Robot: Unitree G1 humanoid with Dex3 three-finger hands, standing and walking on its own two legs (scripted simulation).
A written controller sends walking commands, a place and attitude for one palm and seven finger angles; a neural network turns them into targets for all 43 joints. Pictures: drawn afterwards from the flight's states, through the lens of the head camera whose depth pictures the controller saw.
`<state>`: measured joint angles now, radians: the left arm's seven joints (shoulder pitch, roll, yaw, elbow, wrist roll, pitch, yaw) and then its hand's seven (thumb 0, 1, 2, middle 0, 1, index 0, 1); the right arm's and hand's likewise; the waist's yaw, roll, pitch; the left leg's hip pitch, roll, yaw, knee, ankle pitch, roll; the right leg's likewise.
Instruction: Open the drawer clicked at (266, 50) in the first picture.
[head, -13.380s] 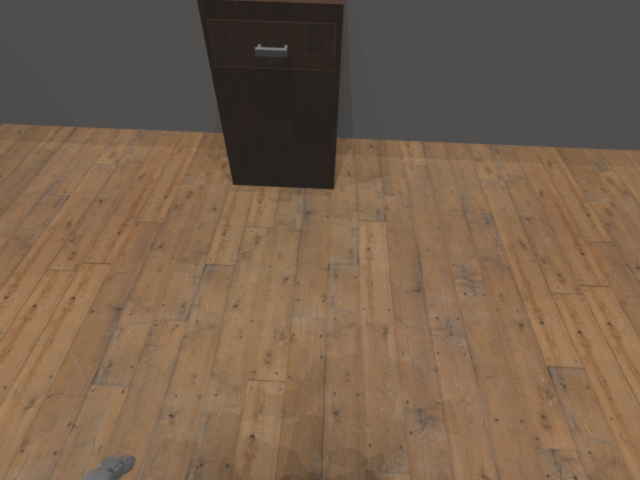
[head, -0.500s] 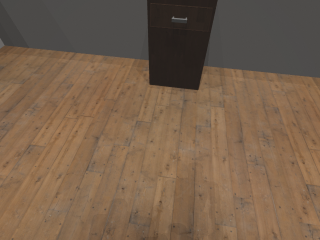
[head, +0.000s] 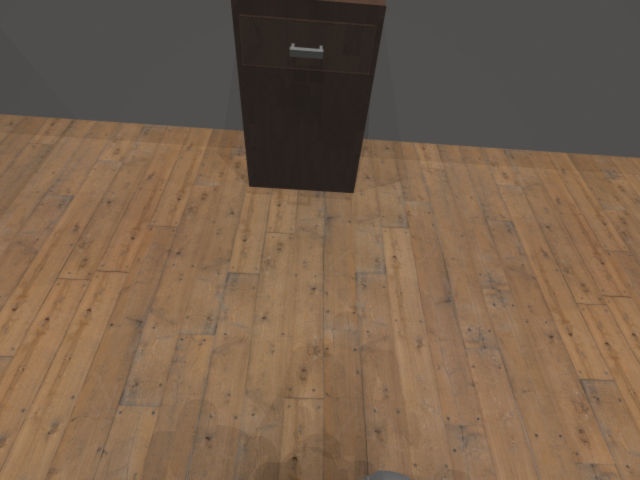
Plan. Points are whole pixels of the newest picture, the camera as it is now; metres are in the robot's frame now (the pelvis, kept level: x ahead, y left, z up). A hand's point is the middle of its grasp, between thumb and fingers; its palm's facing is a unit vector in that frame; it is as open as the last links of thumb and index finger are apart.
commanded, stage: shuffle to correct the standing spot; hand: left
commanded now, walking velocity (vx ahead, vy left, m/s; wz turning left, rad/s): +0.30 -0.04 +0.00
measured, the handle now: (306, 50) +1.41 +0.13 -0.11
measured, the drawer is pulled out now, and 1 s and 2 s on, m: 0.00 0.00 0.00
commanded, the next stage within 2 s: none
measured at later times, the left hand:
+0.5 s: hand out of the picture +0.13 +0.09 -0.18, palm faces +0.10 -0.99 -0.10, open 16.4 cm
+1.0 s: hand (264, 366) +0.32 +0.11 -0.17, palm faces -0.05 -0.97 -0.23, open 16.6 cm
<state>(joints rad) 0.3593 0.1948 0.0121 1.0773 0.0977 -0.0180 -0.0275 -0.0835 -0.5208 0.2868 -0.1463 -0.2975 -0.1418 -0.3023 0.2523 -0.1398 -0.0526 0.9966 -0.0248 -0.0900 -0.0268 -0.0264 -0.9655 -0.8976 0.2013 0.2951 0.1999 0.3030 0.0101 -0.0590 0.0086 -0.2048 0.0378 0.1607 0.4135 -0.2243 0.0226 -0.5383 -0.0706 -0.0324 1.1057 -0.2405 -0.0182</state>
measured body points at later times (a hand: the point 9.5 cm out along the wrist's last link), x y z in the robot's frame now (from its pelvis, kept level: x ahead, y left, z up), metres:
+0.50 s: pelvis +0.18 -0.06 +0.00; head +0.19 -0.04 +0.45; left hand +0.13 +0.14 -0.17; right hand +0.25 -0.29 -0.14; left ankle +0.25 +0.06 -0.71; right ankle +0.15 -0.16 -0.74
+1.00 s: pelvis +0.35 -0.09 -0.01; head +0.38 -0.11 +0.44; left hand +0.33 +0.16 -0.16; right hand +0.29 -0.31 -0.17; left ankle +0.29 +0.05 -0.74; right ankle +0.41 -0.20 -0.74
